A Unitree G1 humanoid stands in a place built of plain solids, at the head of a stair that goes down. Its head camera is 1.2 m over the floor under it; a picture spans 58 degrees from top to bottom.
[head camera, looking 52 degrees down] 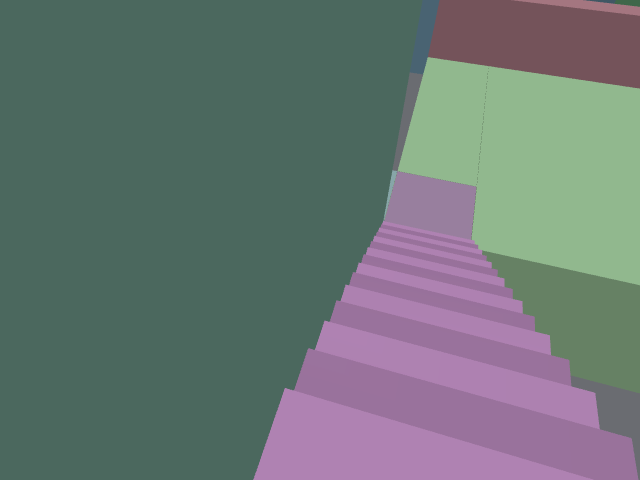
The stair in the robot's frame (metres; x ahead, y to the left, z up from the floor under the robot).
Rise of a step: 0.18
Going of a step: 0.20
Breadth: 1.11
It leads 16 degrees to the right of straight ahead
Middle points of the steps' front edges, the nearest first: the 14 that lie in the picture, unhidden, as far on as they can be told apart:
0.29 -0.34 0.00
0.48 -0.40 -0.18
0.68 -0.45 -0.36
0.88 -0.51 -0.54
1.07 -0.57 -0.71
1.27 -0.63 -0.89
1.47 -0.68 -1.07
1.66 -0.74 -1.25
1.86 -0.80 -1.43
2.06 -0.86 -1.61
2.25 -0.92 -1.79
2.45 -0.97 -1.97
2.64 -1.03 -2.14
2.84 -1.09 -2.32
